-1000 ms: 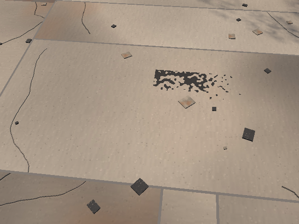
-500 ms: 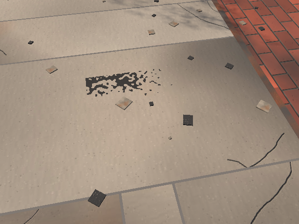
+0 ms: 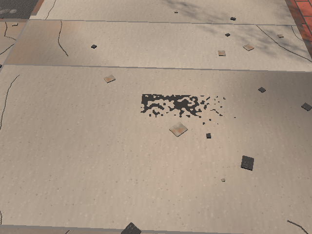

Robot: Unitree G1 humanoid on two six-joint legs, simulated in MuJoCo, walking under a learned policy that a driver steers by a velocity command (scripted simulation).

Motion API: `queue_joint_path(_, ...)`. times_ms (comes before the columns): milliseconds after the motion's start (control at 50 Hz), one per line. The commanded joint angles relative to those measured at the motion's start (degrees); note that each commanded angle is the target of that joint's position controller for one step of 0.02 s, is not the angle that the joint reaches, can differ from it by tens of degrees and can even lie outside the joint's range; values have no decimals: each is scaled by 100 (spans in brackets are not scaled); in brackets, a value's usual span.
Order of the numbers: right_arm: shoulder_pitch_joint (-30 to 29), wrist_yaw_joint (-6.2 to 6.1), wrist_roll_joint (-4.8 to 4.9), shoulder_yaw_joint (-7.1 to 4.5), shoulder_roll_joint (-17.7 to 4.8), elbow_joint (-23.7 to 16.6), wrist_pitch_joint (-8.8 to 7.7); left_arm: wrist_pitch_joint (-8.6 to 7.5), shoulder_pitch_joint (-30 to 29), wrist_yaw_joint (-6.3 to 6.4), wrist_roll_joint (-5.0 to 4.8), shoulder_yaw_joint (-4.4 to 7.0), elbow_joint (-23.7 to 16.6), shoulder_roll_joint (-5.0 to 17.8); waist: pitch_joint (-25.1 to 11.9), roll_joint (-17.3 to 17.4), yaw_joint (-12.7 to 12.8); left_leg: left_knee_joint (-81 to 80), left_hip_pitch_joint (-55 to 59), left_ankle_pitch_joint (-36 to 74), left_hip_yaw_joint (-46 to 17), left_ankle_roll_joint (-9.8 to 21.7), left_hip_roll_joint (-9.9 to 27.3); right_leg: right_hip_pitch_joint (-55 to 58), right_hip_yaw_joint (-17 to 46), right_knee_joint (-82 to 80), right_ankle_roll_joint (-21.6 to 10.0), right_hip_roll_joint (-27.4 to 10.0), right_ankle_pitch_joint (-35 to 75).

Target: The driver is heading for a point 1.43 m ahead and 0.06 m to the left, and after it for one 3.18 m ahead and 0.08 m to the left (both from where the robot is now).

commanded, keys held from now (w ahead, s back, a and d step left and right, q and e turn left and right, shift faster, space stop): w+q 0.26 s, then w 0.14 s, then w+e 0.60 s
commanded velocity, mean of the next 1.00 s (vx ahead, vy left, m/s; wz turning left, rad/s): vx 0.49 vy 0.00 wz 0.03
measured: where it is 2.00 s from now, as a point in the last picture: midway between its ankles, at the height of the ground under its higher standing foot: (164, 115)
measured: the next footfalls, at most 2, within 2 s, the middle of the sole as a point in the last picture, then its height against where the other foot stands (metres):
left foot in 0.06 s outside the picture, level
right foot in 0.62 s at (165, 215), level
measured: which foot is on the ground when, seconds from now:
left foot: up 0.00-0.04, down 0.06-0.64, up 0.66-1.00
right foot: down 0.00-0.08, up 0.10-0.60, down 0.62-1.00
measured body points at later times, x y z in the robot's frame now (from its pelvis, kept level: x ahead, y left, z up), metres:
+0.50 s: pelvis +0.28 +0.06 +0.01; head +0.31 +0.08 +0.46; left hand +0.41 +0.33 -0.10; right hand +0.33 -0.21 -0.11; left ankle +0.16 +0.10 -0.73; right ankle +0.49 -0.03 -0.68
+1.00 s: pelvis +0.57 +0.08 +0.02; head +0.61 +0.07 +0.46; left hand +0.55 +0.36 -0.11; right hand +0.78 -0.15 -0.09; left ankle +0.74 +0.25 -0.68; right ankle +0.51 +0.01 -0.73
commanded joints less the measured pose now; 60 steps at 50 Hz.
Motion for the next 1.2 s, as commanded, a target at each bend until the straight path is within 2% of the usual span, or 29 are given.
queue_joint_path(20, -329, -33, 13, -67, -365, -574, -118, -46, -30, 35, 7, 204, -159, 1024, 289, -683, -193, -462, 631, -463, 557, 402, -433, -480, 38, 986, -712, -1559, 5475)
queue_joint_path(40, 339, -79, 6, -140, -491, -398, -148, -6, -33, 42, 12, 228, -145, 1119, -170, -664, -502, -597, 1468, -581, 628, 542, -707, -575, -117, 2018, -643, -1513, 6271)
queue_joint_path(60, 1287, -146, -50, -251, -685, -96, -199, 15, -30, 52, -9, 215, -179, 1128, -761, -466, -922, -969, 2836, -447, 446, 720, -829, -1204, -287, 3384, -491, -1345, 5767)
queue_joint_path(80, 1972, -253, -96, -460, -1349, 11, -208, -25, 63, -3, -115, 103, -455, 772, -1441, 435, -1144, -1451, 4525, -1864, -1577, 1255, 465, -2990, -396, 5389, -241, -892, 3591)
queue_joint_path(100, 1816, -262, 47, -519, -1672, -74, -190, -110, -100, -83, -103, 81, -749, 528, -1956, 1302, -846, -2479, 5241, -1603, -4774, 1789, 1777, -4506, 369, 6998, -60, 188, -627)
queue_joint_path(120, 1634, -267, 179, -528, -1618, -36, -166, -152, -684, -111, -22, 151, -876, 880, -1551, 578, -972, -2582, 4960, -970, -4392, 1769, 1637, -4998, 1184, 7303, -135, -117, -278)
queue_joint_path(140, 1347, -318, 178, -458, -1340, -7, -172, -203, -783, -129, -78, 108, -926, 777, -840, 205, -752, -2509, 4217, -332, -3497, 1672, 1528, -5073, 1111, 7038, -172, -408, 220)
queue_joint_path(180, 891, -350, 186, -309, -864, -20, -222, -142, -695, -112, 30, 87, -905, 675, -200, -111, -310, -2652, 2952, 722, -2514, 1316, 944, -4528, 1080, 6052, -125, -736, 444)
queue_joint_path(220, 750, -341, 193, -261, -760, -65, -306, 76, -467, -144, 148, 67, -844, 607, -238, 18, -126, -2793, 2484, 1275, -2084, 1308, 653, -4128, 996, 5738, 13, -738, 434)
queue_joint_path(280, 947, -347, 226, -277, -849, 38, -403, 222, -774, -179, 151, 63, -999, 526, -83, 64, -128, -3037, 2313, 1290, -1827, 1297, 457, -4422, 826, 5109, 219, -733, 865)
queue_joint_path(400, 1650, -402, 250, -219, -727, 353, -464, 179, -2008, -258, 90, 21, -1348, 413, 128, 202, -599, -3072, 3015, 2010, -1566, 841, 323, -4859, 653, 3365, 230, -630, 2301)
queue_joint_path(500, 1899, -479, 131, -156, -719, 549, -516, 114, -2679, -312, -13, -25, -1548, 409, 292, 254, -795, -3099, 3780, 2673, -1335, 726, 610, -4693, 433, 2399, -142, -418, 2357)
queue_joint_path(560, 1655, -554, 58, -146, -825, 616, -529, 92, -2103, -291, -38, 45, -1381, 566, 97, 342, -413, -2525, 4095, 4470, -1001, 548, 757, -3761, 358, 2057, -508, -44, 1619)
queue_joint_path(600, 1552, -559, -6, -151, -923, 667, -494, 53, -764, -186, -46, 157, -943, 754, -592, 275, 171, -832, 4126, 5593, -674, 403, 611, -2354, 244, 1720, -776, 348, 1325)
queue_joint_path(620, 1516, -562, 25, -110, -868, 601, -505, 19, 118, -117, 42, 235, -741, 947, -1095, 99, 555, 514, 3261, 4500, -520, 337, 509, -1001, 876, 1667, -1040, -208, 1244)
queue_joint_path(640, 2089, -499, 227, 9, -375, 399, -531, 40, 668, -65, 152, 464, -702, 1700, -1871, -1220, 343, 3028, 1198, 1514, -96, -44, -348, 785, 3726, 1648, -2003, -1905, 1006)
queue_joint_path(660, 1901, -493, 64, -49, -695, 416, -557, 124, 329, -153, -107, 424, -636, 1342, -1860, -1004, 213, 3732, 114, -1755, -452, -36, -849, 840, 5320, 763, -2249, -2192, 1239)
queue_joint_path(680, 1324, -473, -4, -44, -745, 250, -584, 143, -212, -185, -210, 401, -712, 1187, -890, -552, 38, 3733, -334, -1270, -787, 10, -410, 60, 4443, 687, -2096, -1957, 855)
queue_joint_path(700, 978, -438, 10, -5, -729, 157, -642, 148, -518, -197, -175, 350, -775, 912, -451, -188, -17, 3402, -294, -896, -745, 4, -166, -659, 3799, 520, -1945, -1751, 1151)
queue_joint_path(740, 852, -400, -46, 19, -643, 59, -537, 121, -615, -154, -149, 277, -677, 685, 31, -99, -333, 2749, 103, -818, -694, -102, 96, -1695, 3028, 286, -1635, -1228, 1990)
queue_joint_path(820, 712, -350, -87, 106, -423, -51, -314, 30, -398, -139, -178, 352, -576, 901, -27, -300, -435, 1878, 243, -552, -423, -406, 195, -2181, 2491, 40, -1616, -826, 2459)
queue_joint_path(920, -565, -331, -29, 171, -339, -474, -312, 68, 133, -122, -203, 411, -453, 942, 119, -404, -6, 296, -56, 690, -292, -606, 145, -1929, 2420, 63, -1293, -554, 2552)
queue_joint_path(1020, -1284, -322, 52, 204, -386, -750, -392, 124, 525, -49, -107, 450, -419, 993, 29, -477, 269, -538, 6, 764, -352, -521, -117, -1210, 2756, 623, -1175, -691, 3304)
queue_joint_path(1100, -186, -417, 78, 75, -729, -462, -506, 108, -15, -12, -77, 510, -624, 1183, -313, -505, -362, -1386, 1941, 131, -424, -226, -399, -1543, 2990, 1617, -806, -620, 3864)
queue_joint_path(1120, 525, -493, 22, -11, -947, -290, -586, 62, -68, -69, -134, 485, -640, 1098, -735, -155, -724, -1682, 3053, 151, -665, -41, -88, -1916, 2698, 2670, -665, -251, 3642)
queue_joint_path(1140, 1468, -603, -107, -117, -1373, -259, -610, 2, -12, -98, -198, 360, -828, 649, -1637, 540, -1021, -1833, 4335, -1103, -2030, 246, 1337, -2573, 2136, 4243, -553, 92, 2001)
queue_joint_path(1160, 1239, -611, -127, -218, -1752, -292, -500, 37, 636, -92, -299, 307, -976, 380, -1872, 1768, -550, -2540, 5067, -1564, -4498, 830, 2420, -4212, 1515, 5386, -424, 843, -1244)
queue_joint_path(1180, 937, -580, -35, -181, -1252, -310, -429, 150, 553, -37, -90, 352, -763, 828, -1190, 857, -412, -2528, 4419, -2127, -4473, 880, 2283, -4690, 1463, 5941, -452, 231, -829)
queue_joint_path(1200, 667, -542, 15, -63, -748, -357, -435, 173, 151, -96, -27, 368, -746, 851, -577, 239, -425, -2623, 3730, -1790, -3584, 778, 1935, -4601, 1444, 5884, -431, 67, -254)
